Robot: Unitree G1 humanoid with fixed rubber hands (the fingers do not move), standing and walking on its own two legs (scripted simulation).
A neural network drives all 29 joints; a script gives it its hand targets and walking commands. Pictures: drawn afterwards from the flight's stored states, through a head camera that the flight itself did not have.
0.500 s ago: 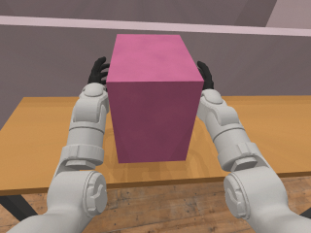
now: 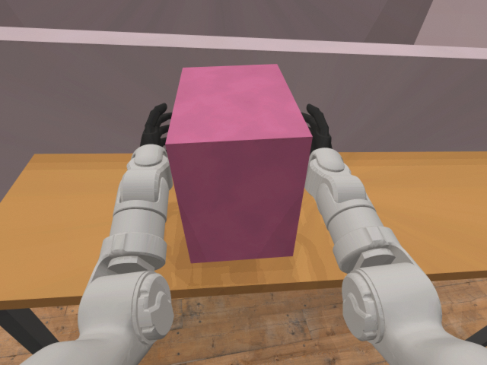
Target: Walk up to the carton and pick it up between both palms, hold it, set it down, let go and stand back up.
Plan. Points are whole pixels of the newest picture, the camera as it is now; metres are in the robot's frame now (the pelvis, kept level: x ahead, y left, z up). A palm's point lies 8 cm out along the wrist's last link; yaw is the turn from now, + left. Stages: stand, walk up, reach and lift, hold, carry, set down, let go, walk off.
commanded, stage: set down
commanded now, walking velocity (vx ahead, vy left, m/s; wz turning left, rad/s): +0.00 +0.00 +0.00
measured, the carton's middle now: (236, 158) +0.43 +0.04 +0.16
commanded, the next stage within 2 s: none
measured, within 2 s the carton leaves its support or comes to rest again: rests again in 1.80 s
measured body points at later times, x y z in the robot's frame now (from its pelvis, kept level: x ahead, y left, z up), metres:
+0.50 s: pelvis +0.00 +0.00 +0.00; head -0.02 +0.02 +0.45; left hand +0.42 +0.17 +0.16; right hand +0.43 -0.10 +0.16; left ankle +0.01 +0.14 -0.75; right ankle -0.02 -0.11 -0.75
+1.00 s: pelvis +0.00 +0.00 +0.00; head +0.02 +0.02 +0.45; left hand +0.43 +0.17 +0.12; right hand +0.44 -0.10 +0.12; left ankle +0.01 +0.14 -0.75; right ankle -0.02 -0.11 -0.75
